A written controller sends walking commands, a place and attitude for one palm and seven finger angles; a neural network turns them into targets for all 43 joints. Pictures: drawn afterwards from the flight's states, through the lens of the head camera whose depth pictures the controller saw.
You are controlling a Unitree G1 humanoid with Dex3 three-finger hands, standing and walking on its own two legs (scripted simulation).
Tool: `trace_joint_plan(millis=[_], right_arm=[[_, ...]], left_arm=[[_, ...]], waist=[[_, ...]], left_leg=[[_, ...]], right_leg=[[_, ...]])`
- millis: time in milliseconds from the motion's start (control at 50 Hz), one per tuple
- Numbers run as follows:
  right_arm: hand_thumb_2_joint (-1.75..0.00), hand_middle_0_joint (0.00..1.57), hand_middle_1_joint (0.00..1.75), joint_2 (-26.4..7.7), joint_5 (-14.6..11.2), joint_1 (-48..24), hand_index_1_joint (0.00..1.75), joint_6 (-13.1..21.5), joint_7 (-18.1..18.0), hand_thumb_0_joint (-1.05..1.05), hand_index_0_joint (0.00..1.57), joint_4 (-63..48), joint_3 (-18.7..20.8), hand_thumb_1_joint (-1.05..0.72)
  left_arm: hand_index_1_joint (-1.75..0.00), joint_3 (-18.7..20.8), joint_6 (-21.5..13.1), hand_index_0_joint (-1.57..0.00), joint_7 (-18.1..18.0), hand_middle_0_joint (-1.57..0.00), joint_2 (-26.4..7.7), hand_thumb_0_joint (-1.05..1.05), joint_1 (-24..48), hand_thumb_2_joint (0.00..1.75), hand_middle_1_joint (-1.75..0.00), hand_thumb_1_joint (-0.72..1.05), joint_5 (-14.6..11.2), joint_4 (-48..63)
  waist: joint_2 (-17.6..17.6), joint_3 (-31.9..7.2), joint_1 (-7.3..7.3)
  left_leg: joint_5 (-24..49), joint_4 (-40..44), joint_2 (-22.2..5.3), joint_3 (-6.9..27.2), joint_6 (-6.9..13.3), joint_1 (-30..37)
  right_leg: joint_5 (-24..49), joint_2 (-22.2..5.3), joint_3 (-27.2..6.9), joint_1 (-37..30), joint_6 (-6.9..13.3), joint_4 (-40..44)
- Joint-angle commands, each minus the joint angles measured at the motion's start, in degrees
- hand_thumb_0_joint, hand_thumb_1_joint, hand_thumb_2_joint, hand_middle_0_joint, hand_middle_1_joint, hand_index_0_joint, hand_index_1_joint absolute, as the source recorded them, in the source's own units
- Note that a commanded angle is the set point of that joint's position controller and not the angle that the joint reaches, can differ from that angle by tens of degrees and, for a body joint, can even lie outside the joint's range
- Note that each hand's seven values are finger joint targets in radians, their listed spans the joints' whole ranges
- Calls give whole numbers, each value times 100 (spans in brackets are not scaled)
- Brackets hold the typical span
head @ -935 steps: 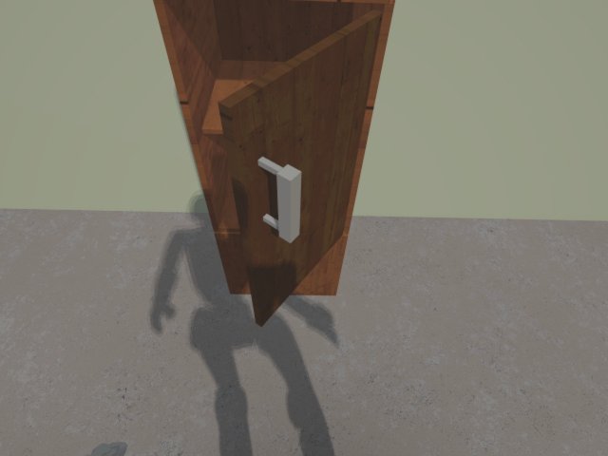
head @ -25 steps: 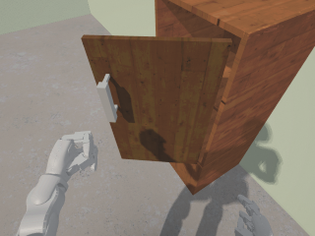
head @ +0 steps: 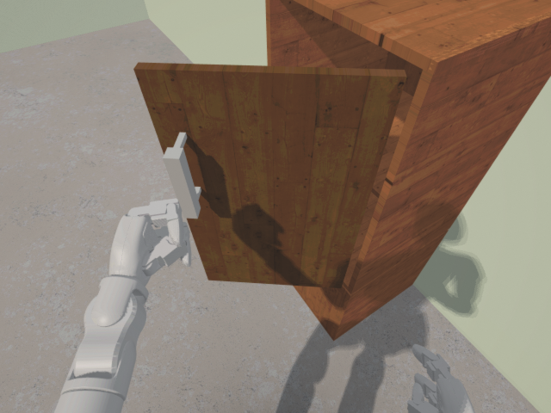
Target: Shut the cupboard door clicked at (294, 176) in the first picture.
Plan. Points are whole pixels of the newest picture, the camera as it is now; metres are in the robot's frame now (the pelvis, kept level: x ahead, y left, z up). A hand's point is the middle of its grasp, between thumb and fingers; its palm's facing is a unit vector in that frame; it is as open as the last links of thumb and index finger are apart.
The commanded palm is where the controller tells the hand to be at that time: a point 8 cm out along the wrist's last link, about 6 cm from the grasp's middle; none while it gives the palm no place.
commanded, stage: bring the fist close to the handle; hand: left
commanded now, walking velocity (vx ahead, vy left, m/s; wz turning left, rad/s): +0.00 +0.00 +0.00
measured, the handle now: (187, 176) +0.45 +0.17 +0.09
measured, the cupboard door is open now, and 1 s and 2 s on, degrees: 53 52 32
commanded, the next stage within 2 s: push the door shut along its arc in 0.56 s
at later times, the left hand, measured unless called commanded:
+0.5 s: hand (188, 241) +0.33 +0.15 +0.08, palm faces -0.02 -1.00 -0.03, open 3.1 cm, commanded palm +0.31 +0.20 +0.09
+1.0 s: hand (195, 205) +0.38 +0.14 +0.10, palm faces -0.10 -0.99 -0.04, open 3.1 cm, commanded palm +0.36 +0.20 +0.09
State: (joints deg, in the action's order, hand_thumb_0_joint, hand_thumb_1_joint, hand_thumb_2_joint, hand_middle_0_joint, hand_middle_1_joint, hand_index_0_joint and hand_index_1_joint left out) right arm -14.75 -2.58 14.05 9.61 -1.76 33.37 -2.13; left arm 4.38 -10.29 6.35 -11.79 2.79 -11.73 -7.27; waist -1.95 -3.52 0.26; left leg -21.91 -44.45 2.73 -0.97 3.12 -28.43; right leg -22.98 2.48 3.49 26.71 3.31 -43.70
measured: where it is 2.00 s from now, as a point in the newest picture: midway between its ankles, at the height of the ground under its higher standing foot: outside the picture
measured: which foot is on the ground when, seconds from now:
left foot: down 0.00-1.00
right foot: down 0.00-1.00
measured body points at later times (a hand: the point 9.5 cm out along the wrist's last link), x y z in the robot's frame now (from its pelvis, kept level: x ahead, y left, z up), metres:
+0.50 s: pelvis +0.00 +0.01 +0.00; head +0.02 +0.00 +0.45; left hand +0.33 +0.20 +0.08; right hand +0.13 -0.24 -0.09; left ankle +0.01 +0.08 -0.71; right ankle -0.01 -0.08 -0.71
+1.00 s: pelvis -0.01 +0.01 +0.00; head +0.02 +0.00 +0.45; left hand +0.38 +0.20 +0.11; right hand +0.11 -0.24 -0.10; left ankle +0.01 +0.08 -0.71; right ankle -0.01 -0.08 -0.71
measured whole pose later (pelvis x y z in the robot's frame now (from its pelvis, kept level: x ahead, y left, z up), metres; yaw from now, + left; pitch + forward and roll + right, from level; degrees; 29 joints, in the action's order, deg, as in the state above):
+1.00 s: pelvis -0.01 +0.01 +0.00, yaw -1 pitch +7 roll -1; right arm -15.1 -3.1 15.4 5.0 -1.7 35.7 -2.3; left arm 6.5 -13.6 9.5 -14.7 24.9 -11.1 -33.5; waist -1.3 -2.9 2.5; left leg -20.5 -43.9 2.6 -1.5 3.6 -30.0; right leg -21.2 2.5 3.0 28.3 2.8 -42.8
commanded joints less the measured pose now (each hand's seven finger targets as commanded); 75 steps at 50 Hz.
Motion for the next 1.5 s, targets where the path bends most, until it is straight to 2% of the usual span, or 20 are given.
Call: trace_joint_plan(millis=[0,40,100,140,200,260,320,360,500,580,660,740,840,900,980,1000,1120,1320,1400,1480], right_arm=[[-90,20,30,-718,-35,-224,30,114,-3,0,20,-700,240,-90],[-90,20,30,-733,-57,-250,30,12,-22,0,20,-711,235,-90],[-90,20,30,-717,-52,-271,30,-53,-38,0,20,-760,245,-90],[-90,20,30,-683,-34,-256,30,-40,-41,0,20,-754,235,-90],[-90,20,30,-659,8,-204,30,3,20,0,20,-768,265,-90],[-90,20,30,-655,9,-150,30,-12,103,0,20,-752,297,-90],[-90,20,30,-701,-28,-123,30,-149,133,0,20,-746,309,-90],[-90,20,30,-734,-52,-171,30,-225,110,0,20,-781,303,-90],[-90,20,30,-663,-5,-314,30,-112,-11,0,20,-770,283,-90],[-90,20,30,-714,-20,-245,30,-99,-13,0,20,-579,275,-90],[-90,20,30,-734,-90,-246,30,-162,1,0,20,-631,262,-90],[-90,20,30,-782,-79,-195,30,-205,-41,0,20,-656,266,-90],[-90,20,30,-761,-41,-171,30,-173,-83,0,20,-532,239,-90],[-90,20,30,-781,-49,-64,30,-194,-54,0,20,-447,245,-90],[-90,20,30,-887,-71,179,30,-297,4,0,20,-416,305,-90],[-90,20,30,-864,-84,172,30,-301,22,0,20,-447,298,-90],[-90,20,30,-937,-84,365,30,-375,-3,0,20,-358,342,-90],[-90,20,30,-1036,-73,676,30,-395,15,0,20,-80,381,-90],[-90,20,30,-1085,-58,793,30,-397,19,0,20,0,369,-90],[-90,20,30,-1178,-36,934,30,-394,3,0,20,99,373,-90]], left_arm=[[-150,333,-128,-130,-59,-130,-713,0,1702,90,-150,90,10,360],[-150,371,57,-130,-30,-130,-731,0,2010,90,-150,90,-1,48],[-150,450,106,-130,-65,-130,-749,0,2475,90,-150,90,-49,114],[-150,364,-76,-130,-113,-130,-676,0,2937,90,-150,90,-55,329],[-150,482,-439,-130,-197,-130,-731,0,2532,90,-150,90,-44,594],[-150,403,-539,-130,-169,-130,-624,0,1924,90,-150,90,18,456],[-150,399,-280,-130,-115,-130,-591,0,1558,90,-150,90,57,-75],[-150,357,-123,-130,-95,-130,-611,0,1896,90,-150,90,54,-79],[-150,414,-609,-130,-266,-130,-785,0,2769,90,-150,90,-9,980],[-150,525,-664,-130,-180,-130,-892,0,2546,90,-150,90,4,74],[-150,77,-267,-130,34,-130,-476,0,2668,90,-150,90,12,-547],[-150,329,-200,-130,145,-130,-835,0,3399,90,-150,90,-39,-577],[-150,604,-703,-130,112,-130,-1214,0,4459,90,-150,90,-69,-624],[-150,552,-761,-130,209,-130,-1188,0,4443,90,-150,90,-16,-1255],[-150,539,-550,-130,486,-130,-1183,0,4189,90,-150,90,30,-2193],[-150,328,-519,-130,567,-130,-963,0,4418,90,-150,90,-1,-2140],[-150,525,-683,-130,772,-130,-1256,0,5371,90,-150,90,-110,-2493],[-150,223,-983,-130,1093,-130,-1184,0,6804,90,-150,90,-11,-3532],[-150,107,-1015,-130,1184,-130,-1111,0,7290,90,-150,90,-34,-3922],[-150,451,-1068,-130,1181,-130,-1574,0,7704,90,-150,90,-13,-4282]], waist=[[390,-1064,136],[407,-985,130],[201,-1351,78],[78,-1628,100],[35,-2052,-56],[95,-1852,-95],[478,-1166,-54],[511,-941,44],[-11,-1712,86],[258,-1264,117],[134,-950,203],[319,-1248,243],[187,-1614,276],[11,-1586,276],[199,-1598,247],[154,-1567,330],[493,-1560,480],[-126,-1968,740],[22,-1966,896],[157,-1979,927]], left_leg=[[1239,627,-232,341,-84,550],[1095,669,-207,324,-80,496],[1306,655,-209,317,-90,697],[1603,623,-229,339,-108,925],[2094,604,-275,344,-140,1152],[2455,591,-311,325,-158,1144],[1901,694,-285,273,-120,720],[1442,773,-250,271,-104,590],[1385,718,-270,304,-82,1094],[1064,722,-254,321,-82,750],[774,813,-218,350,-89,687],[913,757,-212,353,-68,730],[1065,687,-247,383,-85,871],[1141,661,-241,374,-99,842],[1346,624,-222,398,-113,707],[1356,624,-224,390,-106,731],[1253,525,-224,397,-64,594],[1125,352,-260,616,-123,943],[1078,266,-270,673,-105,859],[844,221,-264,697,-86,576]], right_leg=[[1661,-217,-342,-385,-214,671],[1551,-230,-379,-391,-215,763],[1741,-236,-368,-528,-192,727],[2001,-216,-337,-576,-164,633],[2338,-194,-308,-777,-137,484],[2568,-177,-275,-696,-150,439],[2284,-180,-274,-556,-185,593],[1908,-191,-306,-478,-192,726],[1707,-170,-383,-607,-158,703],[1431,-159,-393,-448,-167,769],[1194,-190,-352,-212,-169,879],[1358,-211,-397,-352,-182,875],[1458,-191,-417,-394,-160,711],[1545,-185,-402,-293,-149,657],[1766,-176,-350,-276,-136,611],[1805,-185,-333,-200,-147,614],[1744,-154,-372,-84,-170,610],[1265,-109,-273,752,-108,401],[1184,-82,-255,1009,-119,349],[988,-71,-293,1039,-111,312]])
